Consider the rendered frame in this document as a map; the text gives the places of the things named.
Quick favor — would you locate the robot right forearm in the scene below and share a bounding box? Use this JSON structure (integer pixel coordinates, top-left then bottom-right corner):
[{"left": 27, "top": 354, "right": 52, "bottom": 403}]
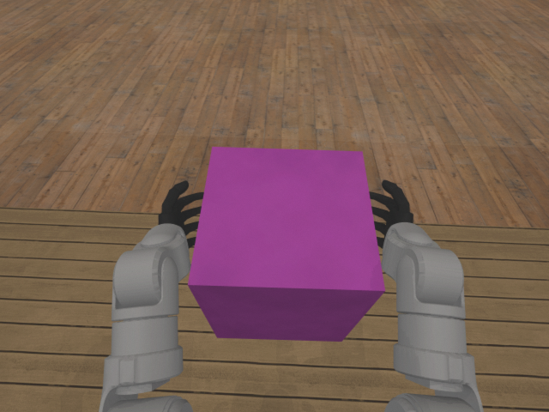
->
[{"left": 381, "top": 222, "right": 484, "bottom": 412}]

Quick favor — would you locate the carton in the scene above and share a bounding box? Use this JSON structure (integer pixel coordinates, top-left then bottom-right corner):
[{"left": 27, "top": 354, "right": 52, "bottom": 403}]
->
[{"left": 188, "top": 147, "right": 385, "bottom": 342}]

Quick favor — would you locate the robot left forearm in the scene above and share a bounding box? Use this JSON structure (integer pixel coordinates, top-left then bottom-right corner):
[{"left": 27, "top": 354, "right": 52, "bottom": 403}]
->
[{"left": 99, "top": 223, "right": 191, "bottom": 412}]

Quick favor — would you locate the right robot upper arm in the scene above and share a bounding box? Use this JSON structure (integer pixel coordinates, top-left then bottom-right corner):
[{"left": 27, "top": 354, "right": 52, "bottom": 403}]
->
[{"left": 384, "top": 393, "right": 476, "bottom": 412}]

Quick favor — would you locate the left robot hand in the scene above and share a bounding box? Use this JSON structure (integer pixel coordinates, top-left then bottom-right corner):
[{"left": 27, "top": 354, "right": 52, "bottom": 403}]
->
[{"left": 158, "top": 181, "right": 204, "bottom": 249}]

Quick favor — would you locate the right robot hand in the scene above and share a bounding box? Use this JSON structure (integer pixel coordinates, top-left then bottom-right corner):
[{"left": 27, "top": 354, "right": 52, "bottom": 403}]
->
[{"left": 369, "top": 180, "right": 413, "bottom": 249}]

